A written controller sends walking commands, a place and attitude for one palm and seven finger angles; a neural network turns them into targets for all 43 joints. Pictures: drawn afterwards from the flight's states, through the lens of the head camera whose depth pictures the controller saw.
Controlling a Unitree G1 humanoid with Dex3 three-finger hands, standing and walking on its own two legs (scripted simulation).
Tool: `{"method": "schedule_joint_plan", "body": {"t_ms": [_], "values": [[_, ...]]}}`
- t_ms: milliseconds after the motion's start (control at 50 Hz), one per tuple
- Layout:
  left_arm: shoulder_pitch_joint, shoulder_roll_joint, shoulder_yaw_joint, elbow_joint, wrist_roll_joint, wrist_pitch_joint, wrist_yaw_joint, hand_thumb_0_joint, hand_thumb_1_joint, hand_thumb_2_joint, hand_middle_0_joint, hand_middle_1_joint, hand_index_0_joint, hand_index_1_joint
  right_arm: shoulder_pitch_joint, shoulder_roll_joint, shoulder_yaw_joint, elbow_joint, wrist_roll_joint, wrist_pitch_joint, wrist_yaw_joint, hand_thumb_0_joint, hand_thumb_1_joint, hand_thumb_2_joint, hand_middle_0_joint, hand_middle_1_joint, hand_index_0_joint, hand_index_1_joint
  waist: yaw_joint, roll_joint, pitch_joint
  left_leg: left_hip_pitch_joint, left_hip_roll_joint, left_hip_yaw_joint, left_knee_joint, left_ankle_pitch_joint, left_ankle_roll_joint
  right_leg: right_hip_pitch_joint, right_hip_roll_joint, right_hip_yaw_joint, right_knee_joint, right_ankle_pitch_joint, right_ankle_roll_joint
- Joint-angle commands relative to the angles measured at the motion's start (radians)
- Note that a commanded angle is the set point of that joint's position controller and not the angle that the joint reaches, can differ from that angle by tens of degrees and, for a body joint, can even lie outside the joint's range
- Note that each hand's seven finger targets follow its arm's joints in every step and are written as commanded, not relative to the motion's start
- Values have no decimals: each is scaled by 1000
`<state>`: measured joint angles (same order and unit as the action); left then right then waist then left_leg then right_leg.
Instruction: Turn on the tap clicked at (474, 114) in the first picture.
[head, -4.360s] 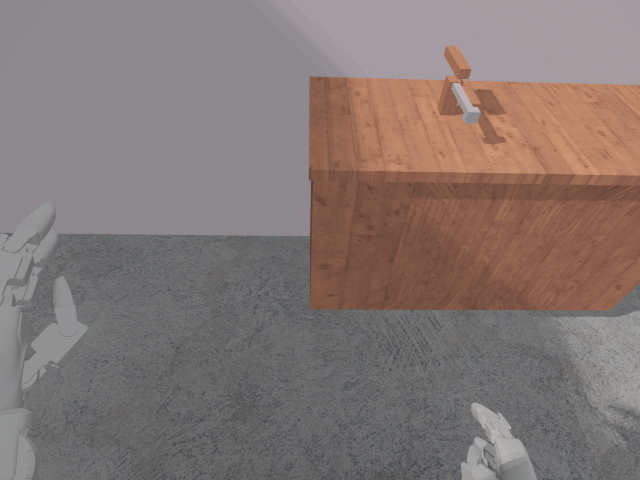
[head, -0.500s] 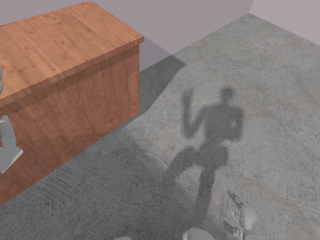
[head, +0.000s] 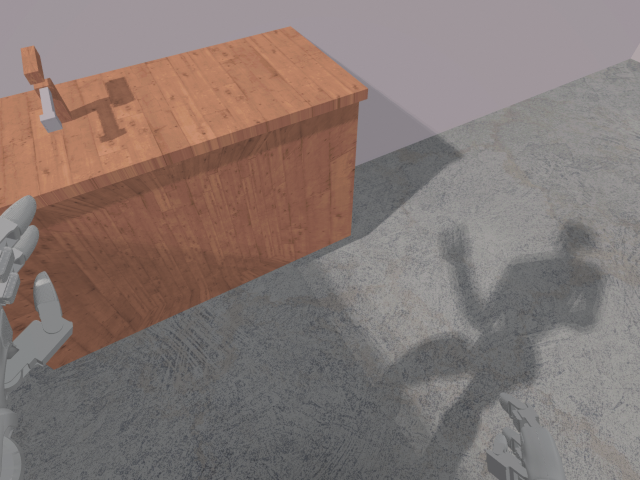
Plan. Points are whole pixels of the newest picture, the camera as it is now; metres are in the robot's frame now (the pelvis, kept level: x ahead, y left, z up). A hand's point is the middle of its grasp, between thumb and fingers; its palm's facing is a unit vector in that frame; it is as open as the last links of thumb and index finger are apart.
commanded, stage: turn to face it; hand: left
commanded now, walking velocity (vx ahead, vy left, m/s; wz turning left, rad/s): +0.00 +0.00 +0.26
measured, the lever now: (51, 122) +0.75 +0.58 +0.02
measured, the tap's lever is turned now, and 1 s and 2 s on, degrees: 0 0 0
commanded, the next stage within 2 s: take the last steps up to it in 0.06 s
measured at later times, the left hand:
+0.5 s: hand out of the picture +0.09 +0.29 +0.17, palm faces +0.55 -0.73 -0.40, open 7.4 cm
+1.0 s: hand out of the picture +0.14 +0.34 +0.18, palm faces +0.54 -0.75 -0.38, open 7.4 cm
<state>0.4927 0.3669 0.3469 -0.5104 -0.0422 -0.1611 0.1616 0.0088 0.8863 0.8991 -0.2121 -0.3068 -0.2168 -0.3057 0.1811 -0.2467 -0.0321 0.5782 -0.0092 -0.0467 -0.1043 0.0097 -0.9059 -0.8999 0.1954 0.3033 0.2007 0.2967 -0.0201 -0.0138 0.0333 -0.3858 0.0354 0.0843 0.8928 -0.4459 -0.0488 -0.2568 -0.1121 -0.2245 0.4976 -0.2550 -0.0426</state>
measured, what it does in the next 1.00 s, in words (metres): steps on the spot: left foot, then right foot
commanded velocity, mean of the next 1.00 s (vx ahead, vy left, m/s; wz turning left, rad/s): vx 0.26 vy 0.06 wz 0.11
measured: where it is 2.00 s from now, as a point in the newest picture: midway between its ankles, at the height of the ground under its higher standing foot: outside the picture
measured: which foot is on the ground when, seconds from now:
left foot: up 0.00-0.10, down 0.12-0.50, up 0.52-0.82, down 0.84-1.00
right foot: down 0.00-0.14, up 0.16-0.48, down 0.50-0.84, up 0.86-1.00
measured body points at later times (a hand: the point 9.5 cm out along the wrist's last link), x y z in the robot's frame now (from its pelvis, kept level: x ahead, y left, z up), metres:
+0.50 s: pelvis -0.08 +0.01 -0.01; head -0.08 +0.00 +0.44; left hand +0.06 +0.32 +0.19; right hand +0.11 -0.16 -0.11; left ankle -0.06 +0.13 -0.74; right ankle -0.10 -0.10 -0.74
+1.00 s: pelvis -0.04 +0.07 -0.01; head -0.02 +0.09 +0.44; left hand +0.11 +0.38 +0.20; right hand +0.16 -0.12 -0.09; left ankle -0.03 +0.18 -0.74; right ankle -0.05 -0.05 -0.67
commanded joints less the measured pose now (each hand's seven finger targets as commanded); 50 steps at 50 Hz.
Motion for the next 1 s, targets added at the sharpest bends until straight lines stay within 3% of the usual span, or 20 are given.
{"method": "schedule_joint_plan", "body": {"t_ms": [0,60,80,120,140,240,340,420,460,480,500,520,620,700,780,800,820,840,900,980], "values": [[-11,162,138,-246,1,-64,42,0,900,900,-200,-300,-200,-300,-58,-38,-5,-174,-5,-51,6,0,-900,-900,200,300,200,300,50,-178,-214,-30,-13,33,-201,-16,16,272,-246,202,-51,661,-83],[-32,160,131,-288,-1,-70,47,0,900,900,-200,-300,-200,-300,-21,-45,-13,-169,-7,-38,10,0,-900,-900,200,300,200,300,8,-94,-254,159,-33,38,-436,194,26,197,-194,156,62,545,-13],[-56,151,112,-316,-5,-74,44,0,900,900,-200,-300,-200,-300,-16,-59,-20,-172,-5,-38,10,0,-900,-900,200,300,200,300,-6,-26,-249,247,24,-13,-492,338,44,118,-149,125,158,435,25],[-90,183,106,-372,-3,-110,32,0,900,900,-200,-300,-200,-300,-15,-96,-28,-182,1,-62,20,0,-900,-900,200,300,200,300,15,327,-182,359,366,-426,-528,983,205,-243,22,122,437,-326,100],[-57,176,111,-297,15,-122,21,0,900,900,-200,-300,-200,-300,-7,-76,-21,-160,0,-78,37,0,-900,-900,200,300,200,300,19,262,-141,352,372,-419,-531,1009,237,-310,48,175,556,-375,85],[-122,140,71,-305,18,-126,3,0,900,900,-200,-300,-200,-300,-38,-84,-24,-110,15,-112,65,0,-900,-900,200,300,200,300,14,281,-78,153,197,-212,-577,430,196,-215,51,131,520,-155,104],[-107,110,57,-144,3,-108,-5,0,900,900,-200,-300,-200,-300,-46,-73,-5,-90,15,-101,50,0,-900,-900,200,300,200,300,12,235,-35,20,195,-278,-683,-67,216,-86,87,92,339,-198,101],[-159,129,62,-125,15,-84,0,0,900,900,-200,-300,-200,-300,-52,-68,1,-82,6,-86,35,0,-900,-900,200,300,200,300,31,189,-86,-28,148,-243,-611,-197,174,136,116,46,-1,-207,75],[-172,150,60,-134,27,-79,0,0,900,900,-200,-300,-200,-300,-49,-42,4,-80,9,-76,39,0,-900,-900,200,300,200,300,36,2,-108,-177,59,-136,-309,-148,113,270,-55,265,-190,-281,-10],[-185,204,85,-148,24,-74,1,0,900,900,-200,-300,-200,-300,-74,-19,8,-91,9,-72,42,0,-900,-900,200,300,200,300,46,-271,-68,-345,-42,-42,-2,-94,58,282,-288,630,-331,-399,-112],[-236,226,96,-187,4,-87,4,0,900,900,-200,-300,-200,-300,-121,-67,-1,-90,2,-91,36,0,-900,-900,200,300,200,300,53,-231,-7,-394,-27,-91,215,-45,30,203,-396,723,-374,-288,-154],[-285,227,109,-226,8,-104,8,0,900,900,-200,-300,-200,-300,-126,-71,-1,-70,-7,-95,40,0,-900,-900,200,300,200,300,38,-126,-33,-384,-1,-119,302,-4,19,181,-390,649,-355,-227,-166],[-147,183,111,-169,14,-128,-6,0,900,900,-200,-300,-200,-300,-99,-49,0,-68,14,-75,33,0,-900,-900,200,300,200,300,19,-110,-20,-212,51,-50,80,131,20,113,-222,247,-242,150,-76],[-90,161,120,-130,16,-127,13,0,900,900,-200,-300,-200,-300,-78,-37,-13,-95,9,-81,28,0,-900,-900,200,300,200,300,51,-158,-56,-51,2,88,-200,159,44,138,-182,210,-182,216,-77],[-109,157,122,-199,10,-126,27,0,900,900,-200,-300,-200,-300,-29,-55,-34,-114,9,-85,14,0,-900,-900,200,300,200,300,19,-91,-127,222,-23,128,-434,246,54,82,-111,157,38,190,-25],[-134,145,106,-237,9,-135,26,0,900,900,-200,-300,-200,-300,-14,-77,-45,-120,15,-84,11,0,-900,-900,200,300,200,300,-6,76,-168,365,45,22,-469,282,90,-26,-68,129,246,185,13],[-138,127,86,-274,9,-143,26,0,900,900,-200,-300,-200,-300,-17,-107,-54,-126,17,-84,14,0,-900,-900,200,300,200,300,-9,339,-196,488,268,-301,-504,444,179,-244,41,71,484,-191,69],[-162,167,102,-281,25,-157,31,0,900,900,-200,-300,-200,-300,-24,-92,-39,-138,10,-89,22,0,-900,-900,200,300,200,300,0,324,-182,447,374,-484,-578,526,267,-320,78,145,673,-400,58],[-153,201,136,-261,22,-147,13,0,900,900,-200,-300,-200,-300,-38,-76,-33,-98,13,-101,34,0,-900,-900,200,300,200,300,-1,235,-104,286,349,-387,-609,322,290,-395,-10,215,737,-265,65],[-46,147,112,-305,14,-147,5,0,900,900,-200,-300,-200,-300,-46,-64,-19,-96,17,-123,45,0,-900,-900,200,300,200,300,20,259,-111,162,251,-144,-630,266,217,-241,10,136,514,-125,71]]}}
